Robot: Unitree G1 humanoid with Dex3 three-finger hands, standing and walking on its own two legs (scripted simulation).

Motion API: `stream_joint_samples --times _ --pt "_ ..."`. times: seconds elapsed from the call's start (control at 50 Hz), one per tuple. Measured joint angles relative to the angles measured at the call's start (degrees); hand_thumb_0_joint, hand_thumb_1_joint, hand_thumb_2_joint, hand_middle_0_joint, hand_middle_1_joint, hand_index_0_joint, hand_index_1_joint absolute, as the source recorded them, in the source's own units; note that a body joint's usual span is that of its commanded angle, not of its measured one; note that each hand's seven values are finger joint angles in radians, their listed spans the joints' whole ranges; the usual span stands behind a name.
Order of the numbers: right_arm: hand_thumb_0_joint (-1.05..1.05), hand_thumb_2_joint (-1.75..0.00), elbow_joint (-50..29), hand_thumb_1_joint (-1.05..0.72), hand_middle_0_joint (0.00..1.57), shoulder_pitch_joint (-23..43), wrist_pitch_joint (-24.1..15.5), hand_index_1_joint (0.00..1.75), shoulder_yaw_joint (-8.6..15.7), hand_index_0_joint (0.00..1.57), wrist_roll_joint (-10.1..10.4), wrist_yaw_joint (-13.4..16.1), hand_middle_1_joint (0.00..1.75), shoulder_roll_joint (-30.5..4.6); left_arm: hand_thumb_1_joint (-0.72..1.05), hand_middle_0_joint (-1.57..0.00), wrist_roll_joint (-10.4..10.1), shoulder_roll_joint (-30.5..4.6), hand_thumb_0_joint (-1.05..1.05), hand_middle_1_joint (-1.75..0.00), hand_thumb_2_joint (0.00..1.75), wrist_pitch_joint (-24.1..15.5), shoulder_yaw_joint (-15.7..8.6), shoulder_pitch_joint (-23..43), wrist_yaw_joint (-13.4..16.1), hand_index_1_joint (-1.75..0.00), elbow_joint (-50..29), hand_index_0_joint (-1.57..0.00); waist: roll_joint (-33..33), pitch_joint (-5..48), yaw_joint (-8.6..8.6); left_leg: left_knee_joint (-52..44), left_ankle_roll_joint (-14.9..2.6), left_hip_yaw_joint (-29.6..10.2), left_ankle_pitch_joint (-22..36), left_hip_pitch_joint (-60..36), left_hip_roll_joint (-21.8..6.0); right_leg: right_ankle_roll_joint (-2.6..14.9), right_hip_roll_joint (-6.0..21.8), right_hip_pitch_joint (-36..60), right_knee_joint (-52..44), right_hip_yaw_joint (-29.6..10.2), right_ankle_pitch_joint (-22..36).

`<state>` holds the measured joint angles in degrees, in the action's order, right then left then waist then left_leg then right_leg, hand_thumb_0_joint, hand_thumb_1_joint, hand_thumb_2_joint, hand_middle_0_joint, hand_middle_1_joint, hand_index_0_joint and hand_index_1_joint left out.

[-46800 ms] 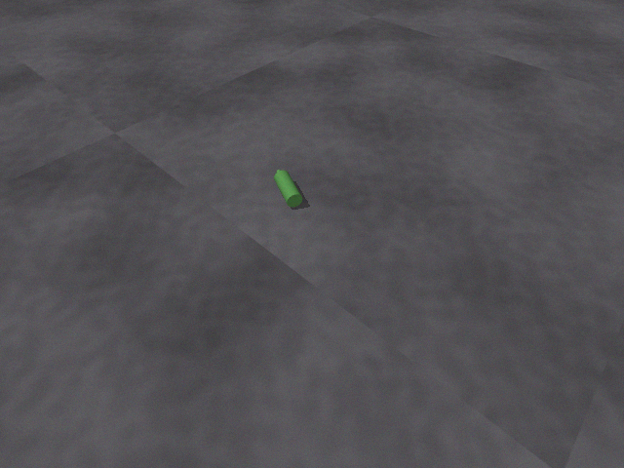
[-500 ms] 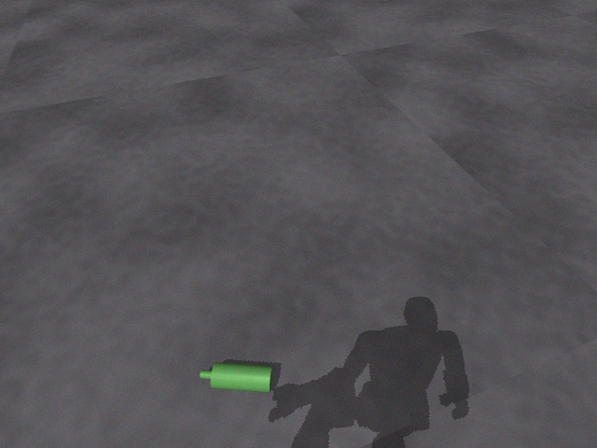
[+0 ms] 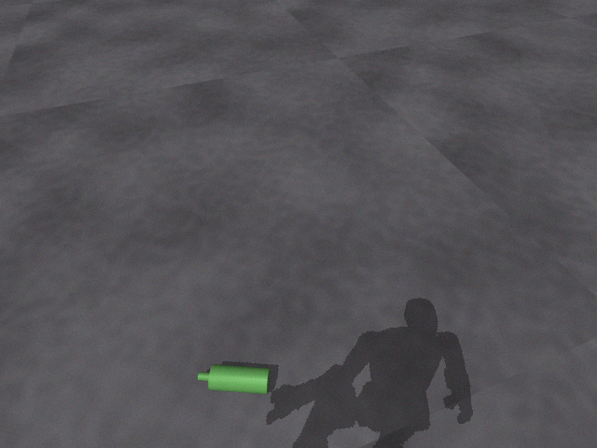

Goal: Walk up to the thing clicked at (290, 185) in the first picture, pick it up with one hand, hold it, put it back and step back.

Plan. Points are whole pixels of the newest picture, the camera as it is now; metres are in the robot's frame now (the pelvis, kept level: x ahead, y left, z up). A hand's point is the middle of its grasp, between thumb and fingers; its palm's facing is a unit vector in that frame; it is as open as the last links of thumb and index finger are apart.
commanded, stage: stand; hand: left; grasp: from above
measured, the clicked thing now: (233, 378) +0.47 +0.24 -0.74
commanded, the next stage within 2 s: step back in 1.42 s
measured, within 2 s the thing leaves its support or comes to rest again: neither
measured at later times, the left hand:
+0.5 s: hand out of the picture +0.08 +0.24 -0.16, palm faces +0.02 -0.94 -0.34, open 7.4 cm
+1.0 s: hand out of the picture +0.08 +0.24 -0.16, palm faces +0.02 -0.94 -0.35, open 7.4 cm
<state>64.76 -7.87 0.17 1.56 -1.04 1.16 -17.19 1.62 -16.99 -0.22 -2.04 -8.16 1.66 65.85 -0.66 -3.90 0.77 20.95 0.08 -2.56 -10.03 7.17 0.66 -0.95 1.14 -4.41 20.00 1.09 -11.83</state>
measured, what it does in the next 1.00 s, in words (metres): stands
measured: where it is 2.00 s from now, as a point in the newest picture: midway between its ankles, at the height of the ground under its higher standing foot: outside the picture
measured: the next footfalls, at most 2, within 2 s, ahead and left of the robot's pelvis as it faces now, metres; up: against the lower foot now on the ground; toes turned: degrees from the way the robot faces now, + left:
left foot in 1.72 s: -0.01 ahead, +0.13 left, +0.00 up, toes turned -1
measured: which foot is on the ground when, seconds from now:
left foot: down 0.00-1.00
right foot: down 0.00-1.00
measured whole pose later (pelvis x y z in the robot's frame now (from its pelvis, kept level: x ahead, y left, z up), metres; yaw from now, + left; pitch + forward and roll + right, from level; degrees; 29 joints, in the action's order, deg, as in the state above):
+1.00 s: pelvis +0.01 -0.01 +0.00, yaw +0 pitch -3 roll +0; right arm 65.3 -6.4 -0.4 0.3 -0.6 0.8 -18.9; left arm 0.9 -18.3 -0.7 -1.8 -5.9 0.7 66.2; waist -0.9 -3.2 0.3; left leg 18.3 1.2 -2.8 -9.6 6.2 -0.4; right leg 0.1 0.2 -3.8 18.0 1.3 -11.8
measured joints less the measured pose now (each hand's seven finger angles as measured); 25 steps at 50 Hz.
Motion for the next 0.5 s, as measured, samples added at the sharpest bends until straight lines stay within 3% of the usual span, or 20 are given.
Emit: stream_joint_samples --times 0.5 --pt "0.01 -0.9 0.7 -0.91 0.2 1.2 -0.5 0.3 -1.0 0.2 0.2 -0.1 0.3 -0.8 0.9 -0.2 -0.5 -0.6 0.01 -0.3 0.89 -0.2 0.0 2.3 -0.5 -0.3 0.6 -0.2 -0.2 0.3 -0.36 -1.9 0.6 -0.1 0.2 -0.9 -0.6 0.58 -0.5 0.7 -1.4 0.1 0.0"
